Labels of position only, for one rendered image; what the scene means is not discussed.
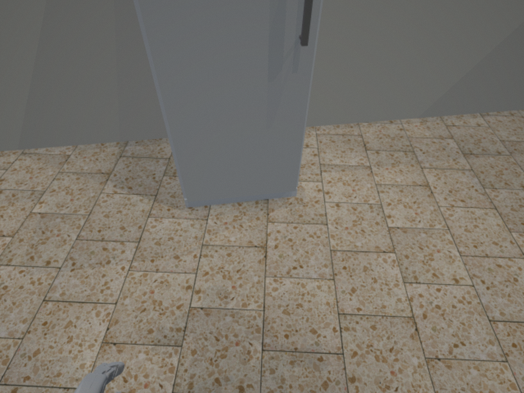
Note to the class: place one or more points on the left robot hand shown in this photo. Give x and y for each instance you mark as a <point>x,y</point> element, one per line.
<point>96,382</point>

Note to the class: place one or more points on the fridge door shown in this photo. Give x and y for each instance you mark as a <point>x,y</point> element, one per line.
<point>234,81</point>

